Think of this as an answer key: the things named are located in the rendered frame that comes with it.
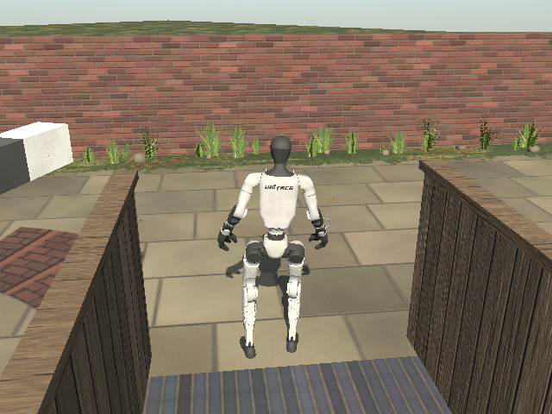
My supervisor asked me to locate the robot right forearm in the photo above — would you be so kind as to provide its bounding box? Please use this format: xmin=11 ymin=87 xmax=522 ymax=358
xmin=311 ymin=208 xmax=327 ymax=236

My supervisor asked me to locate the robot left upper arm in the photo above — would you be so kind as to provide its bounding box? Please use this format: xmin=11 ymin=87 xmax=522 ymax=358
xmin=233 ymin=172 xmax=262 ymax=219

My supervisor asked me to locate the robot left forearm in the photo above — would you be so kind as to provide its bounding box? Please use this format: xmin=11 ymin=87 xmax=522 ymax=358
xmin=221 ymin=205 xmax=241 ymax=235

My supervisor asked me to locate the right robot hand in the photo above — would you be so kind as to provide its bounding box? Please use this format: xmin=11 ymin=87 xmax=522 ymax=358
xmin=309 ymin=233 xmax=328 ymax=249

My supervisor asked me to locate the left robot hand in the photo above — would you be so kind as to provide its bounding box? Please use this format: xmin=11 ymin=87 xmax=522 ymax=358
xmin=217 ymin=230 xmax=237 ymax=251

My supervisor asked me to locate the left robot thigh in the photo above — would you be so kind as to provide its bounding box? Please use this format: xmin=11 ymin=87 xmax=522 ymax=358
xmin=242 ymin=241 xmax=264 ymax=302

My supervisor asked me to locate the robot right upper arm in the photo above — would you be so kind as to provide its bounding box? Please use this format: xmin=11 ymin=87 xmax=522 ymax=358
xmin=297 ymin=174 xmax=320 ymax=221

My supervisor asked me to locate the robot torso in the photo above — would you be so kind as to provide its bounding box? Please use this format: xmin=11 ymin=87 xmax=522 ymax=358
xmin=259 ymin=169 xmax=298 ymax=259

